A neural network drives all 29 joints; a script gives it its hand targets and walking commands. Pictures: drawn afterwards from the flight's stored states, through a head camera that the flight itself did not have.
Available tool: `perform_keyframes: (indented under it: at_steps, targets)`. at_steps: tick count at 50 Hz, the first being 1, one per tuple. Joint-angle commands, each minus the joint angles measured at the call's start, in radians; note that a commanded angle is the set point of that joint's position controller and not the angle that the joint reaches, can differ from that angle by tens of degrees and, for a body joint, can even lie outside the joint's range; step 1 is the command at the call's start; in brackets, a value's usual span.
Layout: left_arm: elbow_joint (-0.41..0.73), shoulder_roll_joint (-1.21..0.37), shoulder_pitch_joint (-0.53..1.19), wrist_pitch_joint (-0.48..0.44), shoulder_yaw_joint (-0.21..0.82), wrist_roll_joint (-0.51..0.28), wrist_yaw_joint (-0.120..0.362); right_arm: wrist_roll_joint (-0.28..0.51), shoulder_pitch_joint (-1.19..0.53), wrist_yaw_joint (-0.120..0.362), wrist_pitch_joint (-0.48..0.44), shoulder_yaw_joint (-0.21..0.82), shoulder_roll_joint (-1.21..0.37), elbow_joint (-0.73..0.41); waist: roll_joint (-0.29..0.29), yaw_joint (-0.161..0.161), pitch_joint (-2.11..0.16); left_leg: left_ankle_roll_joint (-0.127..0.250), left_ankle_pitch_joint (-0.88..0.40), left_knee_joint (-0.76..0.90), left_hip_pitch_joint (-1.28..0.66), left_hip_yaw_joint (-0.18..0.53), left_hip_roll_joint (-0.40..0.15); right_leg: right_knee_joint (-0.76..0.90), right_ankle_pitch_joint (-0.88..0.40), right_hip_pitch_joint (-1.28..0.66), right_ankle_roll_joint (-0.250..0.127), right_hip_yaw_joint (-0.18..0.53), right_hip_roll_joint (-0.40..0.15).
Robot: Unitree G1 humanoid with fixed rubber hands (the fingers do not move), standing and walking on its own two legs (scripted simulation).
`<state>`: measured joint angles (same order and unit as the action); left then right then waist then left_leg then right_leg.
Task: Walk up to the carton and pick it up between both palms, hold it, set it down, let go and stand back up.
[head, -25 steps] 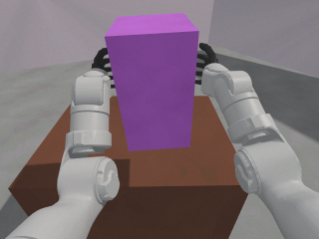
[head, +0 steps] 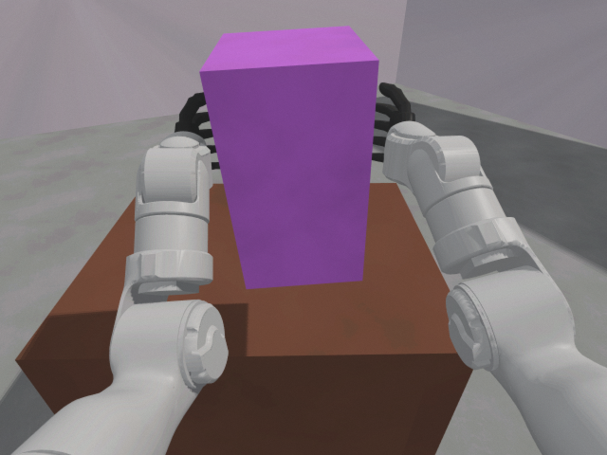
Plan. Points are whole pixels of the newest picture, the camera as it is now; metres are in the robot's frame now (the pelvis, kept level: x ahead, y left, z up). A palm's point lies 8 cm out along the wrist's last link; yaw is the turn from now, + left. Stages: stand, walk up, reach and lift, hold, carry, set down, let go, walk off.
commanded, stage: hold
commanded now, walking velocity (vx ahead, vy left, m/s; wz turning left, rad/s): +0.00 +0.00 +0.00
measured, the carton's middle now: (295, 162) +0.40 -0.01 +0.28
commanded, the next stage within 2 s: set down in 0.38 s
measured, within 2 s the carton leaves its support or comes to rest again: neither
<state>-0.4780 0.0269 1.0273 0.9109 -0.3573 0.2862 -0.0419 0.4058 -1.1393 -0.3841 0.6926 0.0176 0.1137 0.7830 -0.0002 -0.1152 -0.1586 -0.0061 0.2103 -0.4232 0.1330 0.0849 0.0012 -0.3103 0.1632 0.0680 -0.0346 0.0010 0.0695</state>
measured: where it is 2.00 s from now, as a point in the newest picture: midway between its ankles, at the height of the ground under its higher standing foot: outside the picture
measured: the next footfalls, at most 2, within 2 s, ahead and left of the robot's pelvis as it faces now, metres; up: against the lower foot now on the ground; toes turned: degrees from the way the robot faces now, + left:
none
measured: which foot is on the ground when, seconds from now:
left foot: down 0.00-1.00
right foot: down 0.00-1.00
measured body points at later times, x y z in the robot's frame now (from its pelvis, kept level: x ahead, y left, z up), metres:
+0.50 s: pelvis +0.00 +0.00 +0.00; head -0.10 +0.02 +0.44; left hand +0.38 +0.14 +0.32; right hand +0.37 -0.12 +0.33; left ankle +0.02 +0.12 -0.75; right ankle +0.01 -0.10 -0.75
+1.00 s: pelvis +0.00 -0.01 +0.00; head -0.08 +0.03 +0.44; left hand +0.39 +0.14 +0.26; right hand +0.39 -0.12 +0.25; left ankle +0.02 +0.12 -0.75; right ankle +0.01 -0.10 -0.75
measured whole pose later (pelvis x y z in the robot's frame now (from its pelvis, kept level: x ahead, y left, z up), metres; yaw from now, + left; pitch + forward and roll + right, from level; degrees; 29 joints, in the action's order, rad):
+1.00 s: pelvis +0.00 -0.01 +0.00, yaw +3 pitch -12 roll -1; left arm -0.34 -0.02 0.85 0.71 -0.32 0.39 -0.02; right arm 0.21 -0.93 -0.26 0.25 -0.09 -0.03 0.81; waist -0.10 -0.13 0.02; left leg -0.02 0.21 -0.41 -0.02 0.13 0.01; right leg -0.30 0.19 -0.10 -0.05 -0.06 0.06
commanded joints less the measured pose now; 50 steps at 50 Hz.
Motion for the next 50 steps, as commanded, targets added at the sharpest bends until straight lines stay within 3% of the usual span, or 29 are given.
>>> perform_keyframes:
  at_steps: [1, 10, 11, 12, 14, 16, 18, 20, 24, 29, 33, 37, 39, 43, 44, 45, 46, 47, 50]
  targets:
    - [0.146, -0.591, 0.905, -0.097, 0.326, -0.205, 0.133, 0.183, -0.903, 0.151, -0.043, 0.164, -0.670, -0.339, 0.051, -0.007, -0.359, -0.041, -0.203, 0.056, -0.073, -0.018, 0.032, 0.016, -0.276, -0.122, 0.093, 0.014, 0.003]
    - [0.141, -0.590, 0.905, -0.097, 0.323, -0.204, 0.134, 0.182, -0.905, 0.150, -0.043, 0.162, -0.669, -0.338, 0.050, -0.007, -0.357, -0.040, -0.198, 0.057, -0.071, -0.018, 0.032, 0.017, -0.274, -0.121, 0.093, 0.014, 0.002]
    - [0.162, -0.579, 0.901, -0.096, 0.288, -0.180, 0.140, 0.202, -0.957, 0.154, -0.058, 0.202, -0.695, -0.389, 0.044, 0.057, -0.396, -0.035, -0.266, 0.032, -0.075, -0.025, 0.041, 0.013, -0.295, -0.166, 0.101, 0.003, 0.006]
    - [0.192, -0.560, 0.904, -0.098, 0.298, -0.186, 0.139, 0.211, -0.930, 0.152, -0.053, 0.205, -0.683, -0.382, 0.028, 0.032, -0.426, -0.044, -0.306, 0.019, -0.118, -0.022, 0.041, 0.009, -0.345, -0.169, 0.109, 0.003, 0.007]
    - [0.208, -0.592, 0.891, -0.091, 0.335, -0.203, 0.143, 0.218, -0.928, 0.146, -0.058, 0.200, -0.663, -0.410, 0.063, 0.013, -0.435, -0.059, -0.338, 0.010, -0.137, -0.020, 0.036, 0.010, -0.360, -0.160, 0.102, -0.001, 0.012]
    - [0.161, -0.567, 0.873, -0.082, 0.301, -0.181, 0.149, 0.209, -0.929, 0.146, -0.055, 0.202, -0.653, -0.394, 0.026, 0.029, -0.379, -0.045, -0.300, 0.020, -0.125, -0.025, 0.040, 0.026, -0.315, -0.143, 0.104, -0.001, 0.010]
    - [0.124, -0.549, 0.874, -0.081, 0.284, -0.159, 0.161, 0.165, -0.877, 0.149, -0.044, 0.143, -0.628, -0.300, 0.025, 0.003, -0.277, -0.045, -0.203, 0.059, -0.098, -0.026, 0.034, 0.044, -0.232, -0.100, 0.099, -0.003, 0.000]
    - [0.121, -0.581, 0.901, -0.097, 0.300, -0.179, 0.171, 0.130, -0.917, 0.158, -0.079, 0.108, -0.624, -0.312, 0.041, -0.009, -0.303, -0.043, -0.152, 0.076, -0.070, -0.026, 0.028, 0.051, -0.164, -0.086, 0.092, -0.009, 0.002]
    - [0.080, -0.581, 0.970, -0.178, 0.287, -0.178, 0.164, 0.043, -0.976, 0.182, -0.170, 0.046, -0.638, -0.262, 0.050, -0.009, -0.326, -0.035, -0.139, 0.070, -0.115, -0.024, 0.027, 0.062, -0.114, -0.076, 0.084, -0.030, -0.003]
    - [-0.053, -0.522, 0.899, -0.248, 0.169, -0.049, 0.176, -0.128, -0.873, 0.232, -0.290, -0.101, -0.559, -0.012, 0.080, 0.000, -0.184, -0.031, -0.037, 0.137, -0.126, -0.048, 0.009, 0.073, 0.012, -0.080, 0.066, -0.062, -0.016]
    - [-0.094, -0.472, 0.776, -0.260, 0.104, 0.023, 0.202, -0.234, -0.760, 0.259, -0.360, -0.169, -0.509, 0.090, 0.028, -0.005, -0.104, -0.022, -0.086, 0.158, -0.159, -0.071, 0.011, 0.091, -0.006, -0.122, 0.073, -0.077, -0.022]
    - [-0.018, -0.518, 0.670, -0.252, 0.167, 0.027, 0.217, -0.222, -0.770, 0.252, -0.440, -0.102, -0.514, -0.042, 0.041, -0.018, -0.198, -0.044, -0.349, 0.086, -0.264, -0.084, 0.026, 0.065, -0.266, -0.224, 0.082, -0.089, -0.013]
    - [0.080, -0.549, 0.679, -0.253, 0.231, 0.004, 0.214, -0.183, -0.790, 0.242, -0.474, -0.041, -0.528, -0.126, 0.059, -0.025, -0.274, -0.056, -0.481, 0.039, -0.315, -0.082, 0.033, 0.045, -0.401, -0.266, 0.090, -0.098, -0.008]
    - [0.229, -0.600, 0.715, -0.268, 0.352, -0.040, 0.193, -0.159, -0.802, 0.236, -0.525, 0.048, -0.563, -0.258, 0.083, -0.049, -0.327, -0.066, -0.538, 0.011, -0.351, -0.069, 0.036, 0.024, -0.455, -0.272, 0.103, -0.120, -0.009]
    - [0.265, -0.612, 0.724, -0.274, 0.380, -0.053, 0.184, -0.150, -0.813, 0.237, -0.534, 0.078, -0.577, -0.287, 0.079, -0.040, -0.353, -0.064, -0.554, 0.004, -0.368, -0.065, 0.033, 0.021, -0.455, -0.266, 0.104, -0.122, -0.007]
    - [0.244, -0.612, 0.702, -0.272, 0.389, -0.045, 0.179, -0.158, -0.792, 0.238, -0.532, 0.075, -0.570, -0.271, 0.088, -0.047, -0.299, -0.063, -0.523, 0.010, -0.362, -0.061, 0.033, 0.030, -0.418, -0.247, 0.101, -0.122, -0.014]
    - [0.311, -0.616, 0.742, -0.287, 0.465, -0.069, 0.177, -0.135, -0.858, 0.238, -0.538, 0.160, -0.636, -0.383, 0.096, -0.034, -0.302, -0.050, -0.488, 0.010, -0.312, -0.058, 0.041, 0.022, -0.411, -0.226, 0.109, -0.116, -0.046]
    - [0.295, -0.619, 0.735, -0.291, 0.488, -0.084, 0.165, -0.129, -0.860, 0.236, -0.530, 0.157, -0.624, -0.377, 0.104, -0.041, -0.318, -0.044, -0.437, 0.022, -0.303, -0.053, 0.035, 0.020, -0.389, -0.210, 0.106, -0.105, -0.042]
    - [0.237, -0.628, 0.714, -0.290, 0.455, -0.074, 0.148, -0.170, -0.823, 0.250, -0.515, 0.129, -0.634, -0.311, 0.078, -0.023, -0.230, -0.015, -0.250, 0.073, -0.223, -0.066, 0.034, 0.030, -0.213, -0.155, 0.096, -0.103, -0.039]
